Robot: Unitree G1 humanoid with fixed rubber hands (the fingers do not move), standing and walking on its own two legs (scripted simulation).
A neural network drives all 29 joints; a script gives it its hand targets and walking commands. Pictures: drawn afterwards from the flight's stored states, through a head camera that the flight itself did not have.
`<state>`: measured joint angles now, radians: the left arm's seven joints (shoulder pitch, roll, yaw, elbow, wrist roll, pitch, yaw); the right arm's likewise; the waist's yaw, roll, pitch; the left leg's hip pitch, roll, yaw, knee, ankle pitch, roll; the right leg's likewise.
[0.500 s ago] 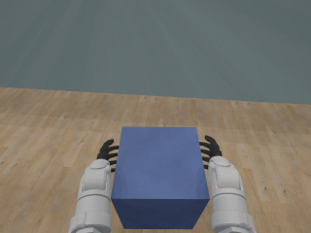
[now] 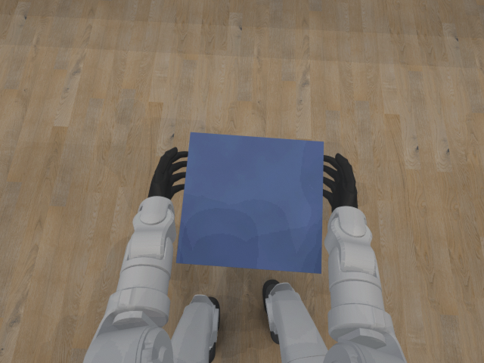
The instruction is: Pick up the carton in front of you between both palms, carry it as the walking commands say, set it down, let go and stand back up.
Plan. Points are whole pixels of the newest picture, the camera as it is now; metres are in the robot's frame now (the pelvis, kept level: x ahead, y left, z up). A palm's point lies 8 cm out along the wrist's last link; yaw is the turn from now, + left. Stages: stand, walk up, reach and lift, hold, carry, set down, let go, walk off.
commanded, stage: set down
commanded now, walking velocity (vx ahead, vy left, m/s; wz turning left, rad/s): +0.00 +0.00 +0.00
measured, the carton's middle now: (249, 209) +0.37 -0.03 -0.16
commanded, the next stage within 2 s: none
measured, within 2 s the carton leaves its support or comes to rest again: rests again in 2.00 s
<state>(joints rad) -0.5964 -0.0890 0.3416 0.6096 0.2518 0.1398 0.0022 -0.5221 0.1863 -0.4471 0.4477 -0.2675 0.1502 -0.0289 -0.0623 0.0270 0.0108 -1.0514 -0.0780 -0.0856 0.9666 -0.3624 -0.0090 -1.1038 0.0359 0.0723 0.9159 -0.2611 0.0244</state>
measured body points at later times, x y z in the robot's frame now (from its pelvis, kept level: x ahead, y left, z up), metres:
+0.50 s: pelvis -0.02 +0.01 -0.12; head +0.23 +0.00 +0.25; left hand +0.45 +0.09 -0.23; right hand +0.39 -0.21 -0.22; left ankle +0.04 +0.12 -0.67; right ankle +0.08 -0.13 -0.67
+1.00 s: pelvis -0.05 +0.01 -0.24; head +0.26 +0.00 +0.08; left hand +0.49 +0.06 -0.38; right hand +0.39 -0.23 -0.37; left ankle +0.04 +0.12 -0.67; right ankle +0.08 -0.13 -0.67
